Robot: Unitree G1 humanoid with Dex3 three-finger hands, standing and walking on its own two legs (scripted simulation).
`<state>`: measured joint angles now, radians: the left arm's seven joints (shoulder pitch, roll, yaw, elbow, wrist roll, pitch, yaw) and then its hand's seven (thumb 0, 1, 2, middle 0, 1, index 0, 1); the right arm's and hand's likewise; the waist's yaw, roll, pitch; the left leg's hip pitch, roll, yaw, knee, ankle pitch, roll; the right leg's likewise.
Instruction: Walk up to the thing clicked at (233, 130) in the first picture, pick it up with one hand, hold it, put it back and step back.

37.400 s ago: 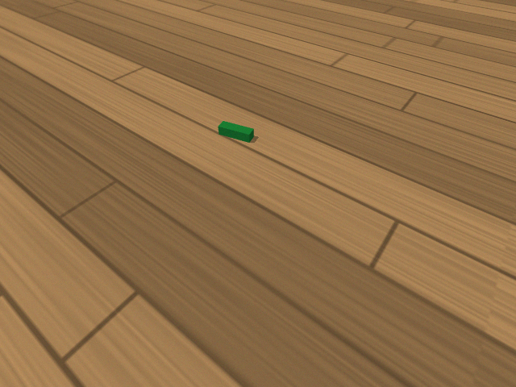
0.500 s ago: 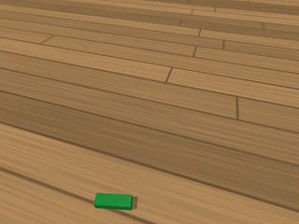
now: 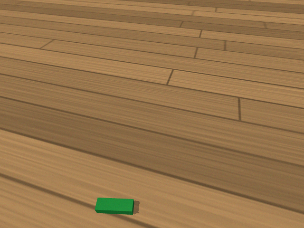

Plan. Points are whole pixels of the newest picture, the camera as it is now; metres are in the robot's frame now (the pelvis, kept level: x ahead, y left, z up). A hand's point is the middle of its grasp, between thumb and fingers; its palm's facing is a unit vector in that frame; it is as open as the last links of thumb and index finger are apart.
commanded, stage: stand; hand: left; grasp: from above
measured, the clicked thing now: (115, 206) +0.43 +0.27 -0.75
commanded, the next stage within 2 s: step back in 1.44 s
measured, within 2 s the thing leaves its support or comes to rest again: neither
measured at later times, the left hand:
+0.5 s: hand out of the picture +0.09 +0.23 -0.15, palm faces +0.00 -0.94 -0.34, open 7.4 cm
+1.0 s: hand out of the picture +0.09 +0.23 -0.15, palm faces -0.01 -0.94 -0.34, open 7.4 cm
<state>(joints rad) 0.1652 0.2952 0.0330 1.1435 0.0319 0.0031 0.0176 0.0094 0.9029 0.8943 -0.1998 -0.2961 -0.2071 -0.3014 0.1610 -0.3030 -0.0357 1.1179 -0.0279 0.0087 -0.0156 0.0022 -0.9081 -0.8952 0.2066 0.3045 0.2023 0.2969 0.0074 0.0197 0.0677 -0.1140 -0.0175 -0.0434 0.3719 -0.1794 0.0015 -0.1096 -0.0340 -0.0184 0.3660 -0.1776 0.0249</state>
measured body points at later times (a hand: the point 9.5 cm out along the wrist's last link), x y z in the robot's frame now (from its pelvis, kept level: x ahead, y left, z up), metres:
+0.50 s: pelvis +0.01 -0.01 +0.00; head +0.01 -0.02 +0.45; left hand +0.09 +0.28 -0.13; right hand +0.08 -0.30 -0.14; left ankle +0.02 +0.12 -0.75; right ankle +0.02 -0.13 -0.75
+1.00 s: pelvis +0.01 -0.02 +0.00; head +0.02 -0.03 +0.45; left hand +0.09 +0.28 -0.13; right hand +0.07 -0.31 -0.14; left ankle +0.02 +0.12 -0.75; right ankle +0.02 -0.13 -0.75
